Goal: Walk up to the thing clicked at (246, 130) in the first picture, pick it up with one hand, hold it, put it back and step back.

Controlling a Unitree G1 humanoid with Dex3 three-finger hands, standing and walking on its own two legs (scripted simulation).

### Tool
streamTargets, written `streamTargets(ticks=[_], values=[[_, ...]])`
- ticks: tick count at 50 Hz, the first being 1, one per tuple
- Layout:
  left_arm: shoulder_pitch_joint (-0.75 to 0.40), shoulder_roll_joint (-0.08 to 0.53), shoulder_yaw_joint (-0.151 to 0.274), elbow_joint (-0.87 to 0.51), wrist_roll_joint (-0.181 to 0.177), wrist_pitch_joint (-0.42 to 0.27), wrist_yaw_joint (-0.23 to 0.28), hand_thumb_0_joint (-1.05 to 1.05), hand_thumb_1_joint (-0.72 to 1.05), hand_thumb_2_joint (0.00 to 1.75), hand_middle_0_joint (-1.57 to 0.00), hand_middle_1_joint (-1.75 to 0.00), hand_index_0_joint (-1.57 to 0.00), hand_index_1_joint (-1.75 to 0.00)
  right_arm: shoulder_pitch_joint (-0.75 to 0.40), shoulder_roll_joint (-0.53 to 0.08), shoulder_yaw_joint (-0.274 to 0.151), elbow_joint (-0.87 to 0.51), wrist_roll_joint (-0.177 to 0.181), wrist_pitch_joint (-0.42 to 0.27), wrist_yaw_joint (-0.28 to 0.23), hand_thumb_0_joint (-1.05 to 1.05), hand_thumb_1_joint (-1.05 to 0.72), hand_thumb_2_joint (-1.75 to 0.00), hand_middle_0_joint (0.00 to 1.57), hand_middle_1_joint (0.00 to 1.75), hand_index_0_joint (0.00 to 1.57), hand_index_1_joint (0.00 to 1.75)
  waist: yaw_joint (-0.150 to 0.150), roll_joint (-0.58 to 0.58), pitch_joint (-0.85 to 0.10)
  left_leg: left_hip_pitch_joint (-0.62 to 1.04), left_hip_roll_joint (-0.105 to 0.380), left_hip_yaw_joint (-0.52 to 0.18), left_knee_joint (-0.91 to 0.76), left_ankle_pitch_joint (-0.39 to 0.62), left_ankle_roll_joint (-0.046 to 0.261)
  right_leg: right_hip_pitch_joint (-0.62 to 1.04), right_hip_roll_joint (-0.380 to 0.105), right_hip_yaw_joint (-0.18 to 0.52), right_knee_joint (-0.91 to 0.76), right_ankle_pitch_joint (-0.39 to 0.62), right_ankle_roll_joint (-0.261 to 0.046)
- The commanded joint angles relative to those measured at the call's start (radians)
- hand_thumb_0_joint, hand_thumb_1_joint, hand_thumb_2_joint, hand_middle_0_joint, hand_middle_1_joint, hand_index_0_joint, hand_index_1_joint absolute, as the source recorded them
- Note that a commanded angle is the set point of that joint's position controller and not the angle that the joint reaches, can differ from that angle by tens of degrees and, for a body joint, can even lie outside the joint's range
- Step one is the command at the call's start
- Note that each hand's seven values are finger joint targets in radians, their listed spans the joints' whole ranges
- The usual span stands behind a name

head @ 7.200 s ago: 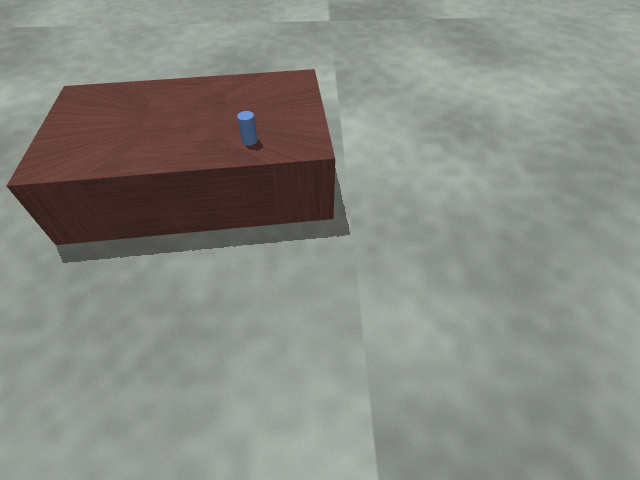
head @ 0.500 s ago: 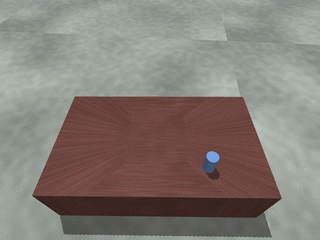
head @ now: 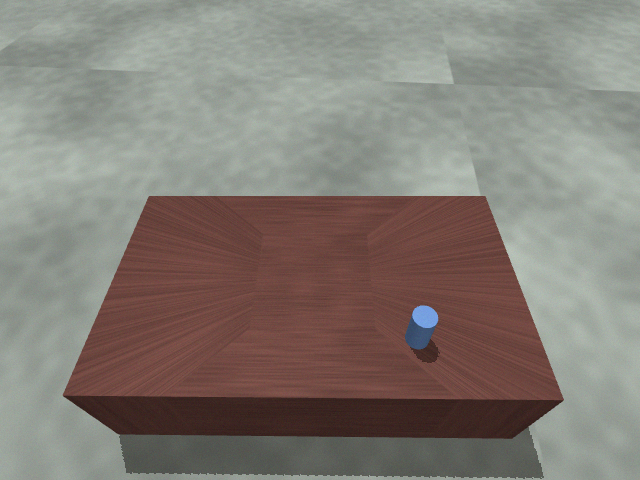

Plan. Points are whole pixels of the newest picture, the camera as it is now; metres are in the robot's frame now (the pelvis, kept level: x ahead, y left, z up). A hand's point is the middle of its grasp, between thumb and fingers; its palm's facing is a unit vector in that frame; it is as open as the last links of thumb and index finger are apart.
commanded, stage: stand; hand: right
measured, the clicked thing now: (420, 328) +0.52 -0.22 -0.40
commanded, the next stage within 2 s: go down in 0.30 s
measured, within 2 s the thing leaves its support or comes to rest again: neither
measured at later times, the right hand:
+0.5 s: hand out of the picture +0.10 -0.25 -0.16, palm faces +0.05 +0.95 -0.32, open 8.0 cm
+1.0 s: hand out of the picture +0.13 -0.27 -0.17, palm faces +0.05 +0.95 -0.32, open 16.6 cm
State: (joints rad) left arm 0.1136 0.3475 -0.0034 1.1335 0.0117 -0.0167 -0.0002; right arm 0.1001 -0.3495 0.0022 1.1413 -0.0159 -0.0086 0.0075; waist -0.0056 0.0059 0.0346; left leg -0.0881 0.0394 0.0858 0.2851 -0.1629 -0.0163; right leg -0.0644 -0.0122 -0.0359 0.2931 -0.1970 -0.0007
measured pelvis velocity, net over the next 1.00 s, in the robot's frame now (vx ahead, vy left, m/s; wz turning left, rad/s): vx -0.02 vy -0.01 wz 0.02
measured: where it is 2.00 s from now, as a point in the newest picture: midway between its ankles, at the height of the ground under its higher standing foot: outside the picture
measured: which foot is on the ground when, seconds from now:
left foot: down 0.00-1.00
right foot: down 0.00-1.00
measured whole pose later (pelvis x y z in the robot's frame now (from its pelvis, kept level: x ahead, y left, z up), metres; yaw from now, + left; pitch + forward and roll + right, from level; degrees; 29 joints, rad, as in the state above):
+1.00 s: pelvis -0.02 -0.01 -0.03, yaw +1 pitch +7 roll +1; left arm 0.24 0.26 0.01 0.70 -0.01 -0.11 0.07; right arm 0.08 -0.34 -0.20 0.79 -0.06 0.18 0.07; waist 0.01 0.00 0.01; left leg -0.46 0.03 0.07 0.61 -0.28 -0.01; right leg -0.45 -0.04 -0.04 0.67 -0.34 -0.01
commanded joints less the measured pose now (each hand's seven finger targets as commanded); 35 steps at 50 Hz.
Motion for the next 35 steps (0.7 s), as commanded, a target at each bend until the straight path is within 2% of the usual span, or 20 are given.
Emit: streamTargets(ticks=[1,19,20,21,22,23,24,25,26,28,29,30,31,32,35], values=[[-0.036,0.216,0.038,-0.061,-0.004,-0.017,0.013,0.00,0.90,0.90,-0.20,-0.30,-0.20,-0.30,-0.041,-0.207,-0.038,-0.053,0.005,-0.023,-0.015,0.00,-0.90,-0.90,0.20,0.30,0.20,0.30,0.004,-0.015,-0.054,0.046,0.126,-0.108,-0.025,0.167,0.029,-0.039,-0.136,0.106,-0.052,0.202,-0.018],[-0.041,0.224,0.039,-0.066,-0.002,-0.019,0.014,0.00,0.90,0.90,-0.20,-0.30,-0.20,-0.30,-0.035,-0.207,-0.041,-0.056,0.002,-0.022,-0.015,0.00,-0.90,-0.90,0.20,0.30,0.20,0.30,-0.002,-0.007,-0.068,0.049,0.126,-0.110,-0.023,0.162,0.029,-0.031,-0.137,0.105,-0.049,0.204,-0.020],[-0.037,0.220,0.038,-0.065,-0.002,-0.019,0.014,0.00,0.83,0.91,-0.19,-0.28,-0.18,-0.30,-0.034,-0.210,-0.041,-0.054,0.004,-0.022,-0.015,0.00,-0.82,-0.82,0.12,0.22,0.12,0.22,0.001,-0.006,-0.063,0.045,0.127,-0.114,-0.024,0.157,0.030,-0.035,-0.135,0.103,-0.051,0.198,-0.018],[-0.011,0.069,0.020,-0.331,-0.060,-0.061,0.031,0.00,0.91,0.94,-0.22,-0.32,-0.23,-0.32,-0.384,-0.055,-0.069,-0.405,0.065,-0.113,-0.026,0.00,-0.74,-0.74,0.06,0.14,0.04,0.14,0.109,-0.042,0.053,-0.177,-0.037,-0.038,0.047,0.103,0.019,-0.146,0.000,-0.003,0.025,0.081,-0.018],[0.029,0.096,0.027,-0.293,-0.067,-0.059,0.041,0.00,0.94,0.94,-0.21,-0.31,-0.21,-0.31,-0.443,-0.097,-0.076,-0.326,0.045,-0.108,-0.026,0.00,-0.66,-0.66,0.05,0.06,0.04,0.06,0.076,-0.016,0.006,-0.143,-0.038,-0.027,0.056,0.086,0.019,-0.127,-0.001,0.006,0.033,0.063,-0.014],[0.050,0.115,0.037,-0.290,-0.063,-0.050,0.042,0.00,0.91,0.94,-0.22,-0.31,-0.21,-0.32,-0.306,-0.140,-0.112,-0.190,0.032,-0.079,-0.028,0.00,-0.58,-0.58,0.05,0.05,0.04,0.05,0.055,0.017,-0.003,-0.150,-0.035,-0.027,0.067,0.056,0.018,-0.165,0.005,0.007,0.059,0.044,-0.021],[0.070,0.116,0.054,-0.290,-0.060,-0.042,0.039,0.00,0.95,0.94,-0.21,-0.31,-0.21,-0.32,-0.246,-0.166,-0.144,-0.131,0.024,-0.062,-0.018,0.00,-0.50,-0.50,0.06,0.05,0.04,0.05,0.041,0.048,-0.002,-0.161,-0.028,-0.027,0.096,0.056,0.014,-0.203,0.011,0.006,0.097,0.054,-0.022],[0.088,0.132,0.064,-0.334,-0.060,-0.038,0.047,0.00,0.88,0.92,-0.22,-0.31,-0.22,-0.32,-0.263,-0.260,-0.194,-0.158,0.012,-0.056,-0.019,0.00,-0.42,-0.42,0.07,0.04,0.06,0.04,0.030,0.028,-0.132,-0.118,-0.024,-0.033,0.117,0.097,0.017,-0.172,0.017,0.005,0.120,0.096,-0.022],[0.121,0.132,0.067,-0.359,-0.065,-0.038,0.059,0.00,0.89,0.91,-0.22,-0.31,-0.21,-0.31,-0.290,-0.308,-0.220,-0.165,0.001,-0.050,-0.017,0.00,-0.34,-0.34,0.07,0.05,0.05,0.05,0.031,-0.013,-0.209,-0.092,-0.019,-0.038,0.136,0.135,0.022,-0.162,0.024,0.002,0.141,0.136,-0.014],[0.176,0.108,0.079,-0.374,-0.049,-0.033,0.061,0.00,0.91,0.90,-0.21,-0.31,-0.21,-0.30,-0.200,-0.257,-0.225,-0.095,-0.029,-0.018,0.004,0.00,-0.22,-0.18,0.08,0.04,0.06,0.04,0.031,0.036,-0.258,-0.085,-0.023,-0.042,0.167,0.181,0.021,-0.195,0.024,-0.003,0.185,0.185,-0.013],[0.178,0.104,0.086,-0.392,-0.040,-0.034,0.056,0.00,0.91,0.89,-0.21,-0.31,-0.21,-0.30,-0.135,-0.273,-0.254,-0.110,-0.047,-0.006,0.011,0.00,-0.18,-0.15,0.08,0.03,0.06,0.03,-0.002,0.016,-0.270,-0.069,-0.022,-0.042,0.177,0.195,0.024,-0.223,0.027,-0.007,0.196,0.208,-0.008],[0.158,0.093,0.079,-0.422,-0.039,-0.038,0.054,0.00,0.91,0.89,-0.21,-0.31,-0.21,-0.30,-0.079,-0.268,-0.265,-0.107,-0.056,0.011,0.016,0.00,-0.15,-0.14,0.08,0.03,0.06,0.03,-0.022,-0.032,-0.279,-0.059,-0.023,-0.035,0.185,0.186,0.030,-0.224,0.029,-0.007,0.195,0.213,-0.002],[0.136,0.086,0.075,-0.448,-0.037,-0.041,0.054,0.00,0.91,0.89,-0.21,-0.31,-0.21,-0.30,-0.095,-0.262,-0.266,-0.122,-0.065,0.028,0.021,0.00,-0.12,-0.12,0.09,0.03,0.07,0.03,-0.034,-0.060,-0.272,-0.064,-0.023,-0.034,0.184,0.164,0.034,-0.231,0.029,-0.008,0.195,0.205,0.002],[0.127,0.084,0.073,-0.465,-0.036,-0.043,0.053,0.00,0.91,0.89,-0.20,-0.31,-0.21,-0.30,-0.132,-0.244,-0.256,-0.154,-0.065,0.042,0.024,0.00,-0.08,-0.10,0.09,0.03,0.07,0.03,-0.031,-0.065,-0.261,-0.082,-0.027,-0.034,0.178,0.140,0.037,-0.244,0.024,-0.006,0.191,0.190,0.002],[0.089,0.077,0.067,-0.521,-0.040,-0.055,0.054,0.00,0.90,0.89,-0.21,-0.30,-0.21,-0.30,-0.142,-0.216,-0.242,-0.249,-0.049,0.097,0.034,0.00,0.12,-0.07,0.08,0.03,0.07,0.03,-0.019,-0.095,-0.190,-0.137,-0.037,-0.024,0.169,0.043,0.043,-0.276,0.011,0.003,0.175,0.086,0.000]])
